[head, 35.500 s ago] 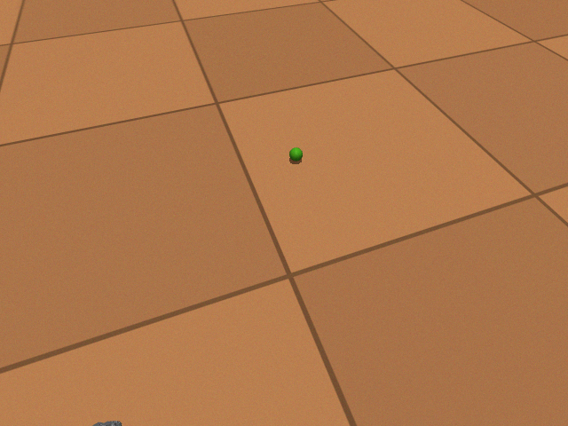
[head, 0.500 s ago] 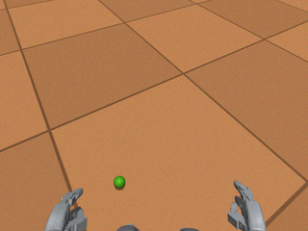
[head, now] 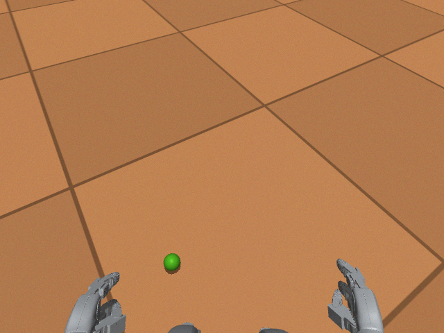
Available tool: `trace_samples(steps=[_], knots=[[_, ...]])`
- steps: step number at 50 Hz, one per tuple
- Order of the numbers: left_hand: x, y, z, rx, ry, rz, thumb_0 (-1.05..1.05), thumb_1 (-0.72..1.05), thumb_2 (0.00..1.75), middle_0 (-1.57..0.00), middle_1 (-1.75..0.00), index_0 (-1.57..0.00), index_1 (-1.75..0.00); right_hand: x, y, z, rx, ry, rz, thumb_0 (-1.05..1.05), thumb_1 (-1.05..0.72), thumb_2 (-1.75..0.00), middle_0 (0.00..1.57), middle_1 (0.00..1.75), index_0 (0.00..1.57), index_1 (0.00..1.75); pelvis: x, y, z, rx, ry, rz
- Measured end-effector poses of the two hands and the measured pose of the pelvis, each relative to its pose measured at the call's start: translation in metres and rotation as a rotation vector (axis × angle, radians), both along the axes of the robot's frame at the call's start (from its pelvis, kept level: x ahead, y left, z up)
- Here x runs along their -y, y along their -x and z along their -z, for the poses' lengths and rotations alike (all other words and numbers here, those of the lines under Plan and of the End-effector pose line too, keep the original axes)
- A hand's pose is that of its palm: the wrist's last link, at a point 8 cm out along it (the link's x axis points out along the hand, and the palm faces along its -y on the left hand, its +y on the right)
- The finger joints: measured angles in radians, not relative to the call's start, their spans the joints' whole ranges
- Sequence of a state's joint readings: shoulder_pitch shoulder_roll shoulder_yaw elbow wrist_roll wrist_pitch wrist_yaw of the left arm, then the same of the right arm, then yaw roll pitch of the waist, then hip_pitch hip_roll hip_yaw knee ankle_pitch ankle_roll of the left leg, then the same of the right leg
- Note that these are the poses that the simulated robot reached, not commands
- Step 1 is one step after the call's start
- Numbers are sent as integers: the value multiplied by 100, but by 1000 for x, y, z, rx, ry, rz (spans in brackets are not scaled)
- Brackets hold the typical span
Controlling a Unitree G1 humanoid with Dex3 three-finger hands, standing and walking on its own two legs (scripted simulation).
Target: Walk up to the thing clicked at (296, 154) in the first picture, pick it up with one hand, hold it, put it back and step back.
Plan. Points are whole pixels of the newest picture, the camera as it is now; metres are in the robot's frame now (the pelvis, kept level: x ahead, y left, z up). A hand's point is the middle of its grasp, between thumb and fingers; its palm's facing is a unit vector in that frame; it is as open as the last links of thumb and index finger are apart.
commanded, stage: stand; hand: left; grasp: from above
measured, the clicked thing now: (171, 262) +0.48 +0.21 -0.68
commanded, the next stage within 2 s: none
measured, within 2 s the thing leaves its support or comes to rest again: neither
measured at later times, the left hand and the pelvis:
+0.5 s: hand out of the picture +0.07 +0.24 -0.10, palm faces +0.05 -0.94 -0.33, open 7.4 cm; pelvis -0.01 +0.01 +0.05, yaw +0 degrees
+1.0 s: hand out of the picture +0.02 +0.25 -0.10, palm faces +0.04 -0.94 -0.34, open 7.4 cm; pelvis -0.02 +0.01 +0.07, yaw +0 degrees
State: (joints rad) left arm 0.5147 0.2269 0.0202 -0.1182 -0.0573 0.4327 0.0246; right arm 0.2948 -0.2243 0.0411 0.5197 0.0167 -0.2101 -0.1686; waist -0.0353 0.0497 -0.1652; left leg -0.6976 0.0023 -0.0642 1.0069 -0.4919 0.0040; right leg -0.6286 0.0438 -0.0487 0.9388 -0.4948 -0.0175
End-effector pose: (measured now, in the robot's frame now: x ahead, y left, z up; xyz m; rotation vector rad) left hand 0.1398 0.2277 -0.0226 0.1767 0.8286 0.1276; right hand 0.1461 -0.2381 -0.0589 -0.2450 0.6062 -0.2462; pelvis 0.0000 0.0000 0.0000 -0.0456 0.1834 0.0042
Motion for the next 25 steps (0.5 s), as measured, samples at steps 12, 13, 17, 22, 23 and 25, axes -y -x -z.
trace_samples(steps=[12, 13, 17, 22, 23, 25], knots=[[-37, 14, 34, -87, -116, 6, 1, 90, 89, -20, -30, -21, -30, 19, 31, 13, -383, 18, -102, 1, -90, -90, 21, 30, 20, 30, -2, 10, -28, 144, -46, 12], [-40, 19, 36, -109, -119, -4, 1, 90, 89, -20, -30, -21, -30, 22, 35, 13, -399, 14, -89, 1, -90, -90, 21, 30, 20, 30, -3, 10, -30, 151, -46, 12], [-52, 42, 41, -198, -125, -41, 1, 90, 89, -20, -30, -20, -30, 26, 51, 11, -460, 7, -50, 1, -90, -90, 21, 30, 20, 30, -7, 7, -38, 176, -42, 10], [-59, 71, 43, -290, -118, -80, 1, 90, 89, -20, -30, -20, -30, 23, 65, 11, -519, -10, -23, 1, -90, -90, 20, 30, 20, 30, -10, 5, -47, 204, -41, 5], [-59, 76, 44, -306, -116, -87, 1, 90, 89, -20, -30, -20, -30, 22, 67, 10, -528, -14, -20, 0, -90, -90, 20, 30, 20, 30, -11, 5, -49, 209, -41, 4], [-60, 85, 44, -336, -109, -99, 1, 90, 89, -20, -30, -20, -30, 19, 70, 10, -543, -22, -16, 0, -90, -90, 20, 30, 20, 30, -12, 6, -52, 219, -41, 2]])
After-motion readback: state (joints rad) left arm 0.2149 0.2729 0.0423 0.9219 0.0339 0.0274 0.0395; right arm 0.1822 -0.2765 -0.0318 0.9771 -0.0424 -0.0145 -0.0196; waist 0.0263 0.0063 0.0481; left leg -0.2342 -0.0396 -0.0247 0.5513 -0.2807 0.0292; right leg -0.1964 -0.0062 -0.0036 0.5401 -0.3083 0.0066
